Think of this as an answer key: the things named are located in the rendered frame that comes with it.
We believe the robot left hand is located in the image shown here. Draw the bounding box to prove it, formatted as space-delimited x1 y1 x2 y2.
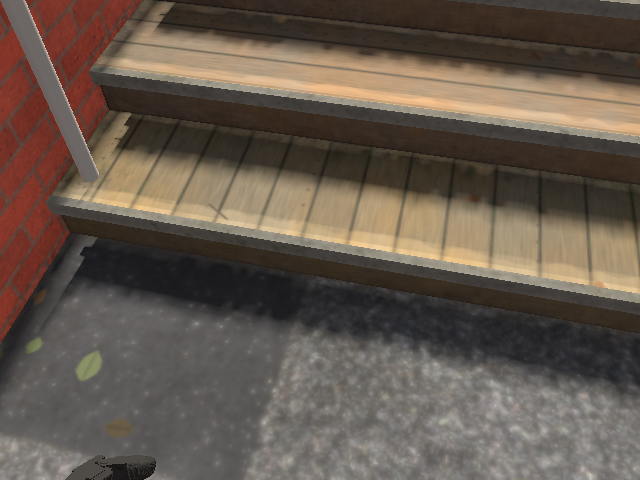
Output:
65 455 156 480

